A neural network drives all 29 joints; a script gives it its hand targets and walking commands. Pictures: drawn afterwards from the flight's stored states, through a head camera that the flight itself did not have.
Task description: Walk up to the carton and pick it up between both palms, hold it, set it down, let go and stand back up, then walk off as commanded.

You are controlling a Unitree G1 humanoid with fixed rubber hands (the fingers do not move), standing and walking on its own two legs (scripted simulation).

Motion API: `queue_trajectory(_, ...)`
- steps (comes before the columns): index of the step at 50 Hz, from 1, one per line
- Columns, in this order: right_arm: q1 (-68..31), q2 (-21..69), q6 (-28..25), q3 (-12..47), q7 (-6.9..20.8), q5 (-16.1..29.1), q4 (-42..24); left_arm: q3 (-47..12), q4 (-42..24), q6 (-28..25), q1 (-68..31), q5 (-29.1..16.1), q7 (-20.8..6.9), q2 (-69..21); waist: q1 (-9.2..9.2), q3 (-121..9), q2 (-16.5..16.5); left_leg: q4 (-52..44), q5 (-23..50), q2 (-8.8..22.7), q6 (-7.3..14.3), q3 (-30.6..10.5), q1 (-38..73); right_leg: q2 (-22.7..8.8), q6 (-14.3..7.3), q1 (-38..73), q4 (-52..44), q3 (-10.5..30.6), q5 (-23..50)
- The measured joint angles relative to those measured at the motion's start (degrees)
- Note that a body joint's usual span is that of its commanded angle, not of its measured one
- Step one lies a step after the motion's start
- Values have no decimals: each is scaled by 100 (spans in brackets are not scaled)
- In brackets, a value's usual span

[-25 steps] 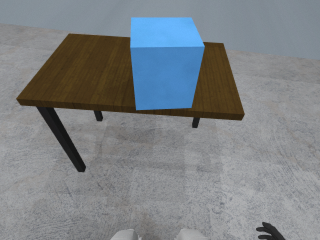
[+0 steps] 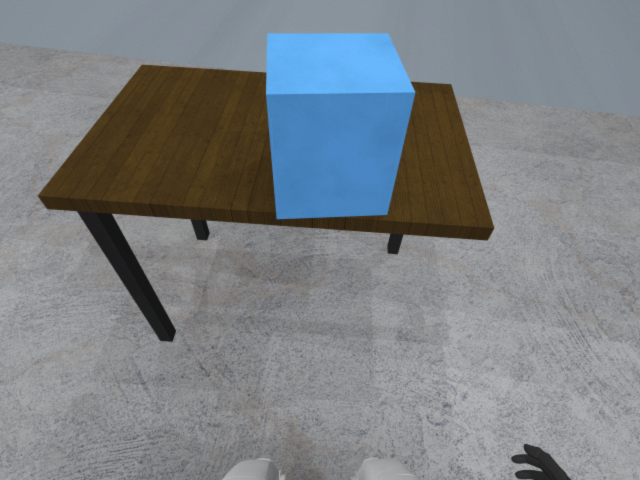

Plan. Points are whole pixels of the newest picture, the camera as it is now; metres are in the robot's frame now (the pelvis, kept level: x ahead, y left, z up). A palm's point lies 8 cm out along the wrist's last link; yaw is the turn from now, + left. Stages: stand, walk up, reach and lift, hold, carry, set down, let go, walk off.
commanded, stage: stand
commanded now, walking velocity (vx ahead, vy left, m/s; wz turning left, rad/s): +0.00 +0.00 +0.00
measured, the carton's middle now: (330, 129) +0.66 -0.02 +0.07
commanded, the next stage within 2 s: none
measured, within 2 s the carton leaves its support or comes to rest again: neither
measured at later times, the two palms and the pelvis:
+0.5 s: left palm out of the picture +0.10 +0.29 -0.10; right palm out of the picture +0.13 -0.31 -0.09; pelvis +0.03 -0.01 +0.00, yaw +0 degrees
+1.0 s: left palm out of the picture +0.10 +0.29 -0.10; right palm out of the picture +0.13 -0.31 -0.09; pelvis +0.03 -0.01 +0.00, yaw +0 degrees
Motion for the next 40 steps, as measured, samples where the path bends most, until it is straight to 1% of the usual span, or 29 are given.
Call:
queue_trajectory(11,0,3,-81,0,0,8,0,0,63,38,-196,0,-74,0,0,0,0,-104,-58,3,0,0,0,-2,15,-46,-13,0,-86)
queue_trajectory(25,-5,3,-156,0,0,20,0,-11,204,6,-641,0,-54,0,0,-1,0,-184,-99,4,-27,0,0,-6,16,-86,-13,1,-154)
queue_trajectory(40,-8,3,-172,0,0,30,2,-18,477,7,-688,0,-76,0,0,-66,0,-207,-91,5,-37,0,1,-6,16,-96,-13,1,-157)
